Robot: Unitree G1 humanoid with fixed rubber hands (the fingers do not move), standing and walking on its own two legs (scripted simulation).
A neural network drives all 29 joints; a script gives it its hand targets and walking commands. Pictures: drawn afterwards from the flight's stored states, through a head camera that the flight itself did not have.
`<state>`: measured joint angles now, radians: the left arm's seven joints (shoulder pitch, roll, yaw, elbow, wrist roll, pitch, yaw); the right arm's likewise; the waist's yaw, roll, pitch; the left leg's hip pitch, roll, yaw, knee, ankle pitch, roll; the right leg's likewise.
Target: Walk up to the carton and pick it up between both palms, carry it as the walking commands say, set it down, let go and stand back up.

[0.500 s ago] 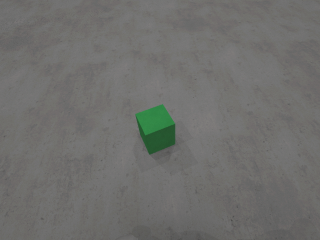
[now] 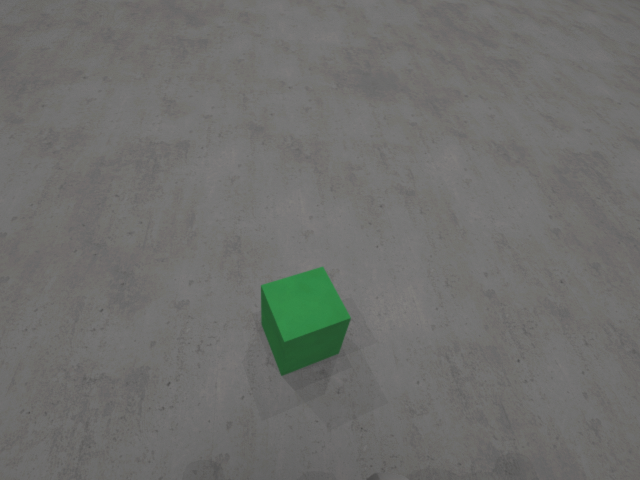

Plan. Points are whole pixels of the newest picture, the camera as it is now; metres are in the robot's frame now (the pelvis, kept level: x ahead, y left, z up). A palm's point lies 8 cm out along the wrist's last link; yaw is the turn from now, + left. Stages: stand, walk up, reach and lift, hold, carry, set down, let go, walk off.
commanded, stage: walk up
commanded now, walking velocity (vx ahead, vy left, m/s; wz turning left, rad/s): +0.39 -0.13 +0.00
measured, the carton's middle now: (302, 321) +0.68 -0.02 -0.66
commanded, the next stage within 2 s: none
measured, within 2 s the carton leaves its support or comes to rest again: neither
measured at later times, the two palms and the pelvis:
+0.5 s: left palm (168, 454) +0.19 +0.19 -0.12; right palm out of the picture +0.14 -0.30 -0.16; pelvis +0.15 -0.07 +0.00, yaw +1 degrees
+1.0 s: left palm (149, 457) +0.19 +0.23 -0.16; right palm (456, 404) +0.26 -0.23 -0.13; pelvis +0.20 +0.00 +0.00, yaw +0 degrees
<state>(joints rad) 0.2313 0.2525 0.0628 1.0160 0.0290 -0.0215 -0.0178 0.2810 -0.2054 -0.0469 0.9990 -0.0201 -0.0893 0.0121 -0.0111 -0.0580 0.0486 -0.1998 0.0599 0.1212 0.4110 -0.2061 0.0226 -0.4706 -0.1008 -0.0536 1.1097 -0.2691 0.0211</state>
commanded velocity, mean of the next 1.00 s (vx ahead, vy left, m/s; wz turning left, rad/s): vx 0.17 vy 0.03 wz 0.00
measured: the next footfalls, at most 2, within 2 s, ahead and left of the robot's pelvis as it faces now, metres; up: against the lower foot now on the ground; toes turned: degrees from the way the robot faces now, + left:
right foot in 0.32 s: +0.25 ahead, -0.16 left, +0.00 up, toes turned -9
left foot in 0.82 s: +0.28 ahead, +0.11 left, +0.00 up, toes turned +4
